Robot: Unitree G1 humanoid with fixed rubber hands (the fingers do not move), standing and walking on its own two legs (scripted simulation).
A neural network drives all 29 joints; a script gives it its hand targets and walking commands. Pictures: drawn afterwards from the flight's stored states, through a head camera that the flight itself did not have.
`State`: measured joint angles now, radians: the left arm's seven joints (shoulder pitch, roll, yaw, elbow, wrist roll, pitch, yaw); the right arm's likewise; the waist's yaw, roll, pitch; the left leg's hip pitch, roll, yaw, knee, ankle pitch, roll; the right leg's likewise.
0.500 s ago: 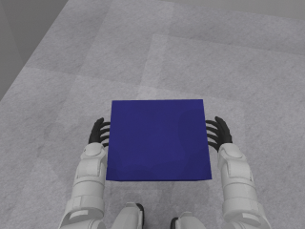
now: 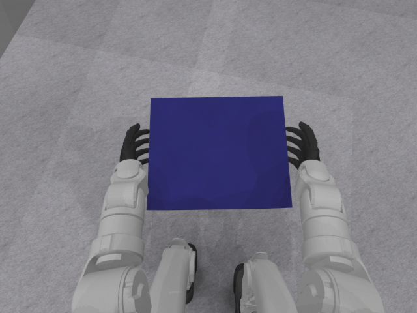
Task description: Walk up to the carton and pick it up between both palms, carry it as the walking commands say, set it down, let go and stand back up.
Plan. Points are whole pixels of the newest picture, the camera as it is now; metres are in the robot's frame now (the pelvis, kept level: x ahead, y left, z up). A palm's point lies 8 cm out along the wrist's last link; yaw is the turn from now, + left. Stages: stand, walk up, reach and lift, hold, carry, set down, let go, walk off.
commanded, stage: set down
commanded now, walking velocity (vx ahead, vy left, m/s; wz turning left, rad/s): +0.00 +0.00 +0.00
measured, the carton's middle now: (216, 160) +0.43 +0.04 -0.15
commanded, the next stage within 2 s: none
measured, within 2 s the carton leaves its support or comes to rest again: neither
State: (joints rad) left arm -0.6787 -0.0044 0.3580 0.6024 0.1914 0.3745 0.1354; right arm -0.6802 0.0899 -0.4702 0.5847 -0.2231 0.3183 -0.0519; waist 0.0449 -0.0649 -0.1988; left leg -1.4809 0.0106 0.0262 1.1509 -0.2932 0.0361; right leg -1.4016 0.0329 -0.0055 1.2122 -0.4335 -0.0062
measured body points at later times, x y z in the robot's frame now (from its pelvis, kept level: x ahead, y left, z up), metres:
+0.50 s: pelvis -0.01 -0.01 -0.08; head +0.21 +0.03 +0.31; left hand +0.42 +0.22 -0.16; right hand +0.46 -0.13 -0.15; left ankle +0.11 +0.10 -0.61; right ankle +0.05 -0.12 -0.61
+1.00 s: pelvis -0.03 +0.00 -0.15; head +0.25 +0.04 +0.20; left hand +0.45 +0.23 -0.26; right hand +0.48 -0.12 -0.25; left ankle +0.11 +0.10 -0.61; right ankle +0.05 -0.12 -0.61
